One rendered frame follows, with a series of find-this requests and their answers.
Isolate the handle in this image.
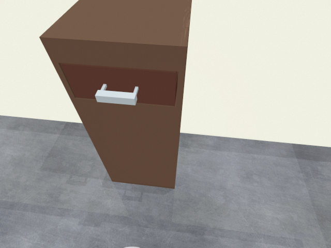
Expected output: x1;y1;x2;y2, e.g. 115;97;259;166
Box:
95;84;139;105

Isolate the cabinet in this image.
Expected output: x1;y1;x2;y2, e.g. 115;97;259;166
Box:
39;0;192;189

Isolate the drawer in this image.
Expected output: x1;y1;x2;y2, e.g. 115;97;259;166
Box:
61;63;178;106

